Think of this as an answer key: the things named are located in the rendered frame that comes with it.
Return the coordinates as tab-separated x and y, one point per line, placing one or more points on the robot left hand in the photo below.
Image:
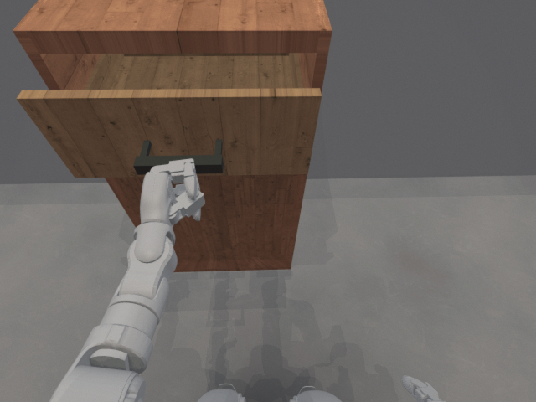
158	194

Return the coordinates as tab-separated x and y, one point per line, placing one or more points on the right robot shin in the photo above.
306	388

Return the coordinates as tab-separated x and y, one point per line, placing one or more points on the robot right hand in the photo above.
423	392

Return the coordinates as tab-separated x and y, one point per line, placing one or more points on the cabinet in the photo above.
248	222

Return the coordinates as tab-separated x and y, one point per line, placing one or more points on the robot left forearm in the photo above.
123	340

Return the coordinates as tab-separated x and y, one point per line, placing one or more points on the handle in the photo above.
203	163

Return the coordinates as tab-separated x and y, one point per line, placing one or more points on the drawer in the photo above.
182	103

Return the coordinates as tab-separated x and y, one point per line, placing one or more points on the robot left upper arm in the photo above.
94	384

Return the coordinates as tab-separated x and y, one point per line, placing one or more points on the robot shin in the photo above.
227	386
306	388

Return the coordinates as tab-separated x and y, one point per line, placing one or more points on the left robot shin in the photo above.
227	386

